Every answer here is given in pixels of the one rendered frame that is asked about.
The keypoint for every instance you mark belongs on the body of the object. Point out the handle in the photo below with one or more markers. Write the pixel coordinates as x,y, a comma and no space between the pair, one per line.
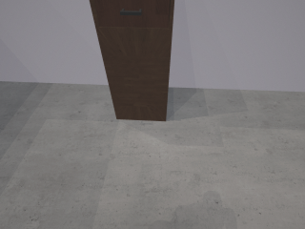
131,12

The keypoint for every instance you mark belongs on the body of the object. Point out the cabinet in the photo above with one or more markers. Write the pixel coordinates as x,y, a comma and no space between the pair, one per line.
137,62

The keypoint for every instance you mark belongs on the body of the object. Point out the drawer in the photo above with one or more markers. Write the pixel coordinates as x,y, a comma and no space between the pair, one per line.
154,14

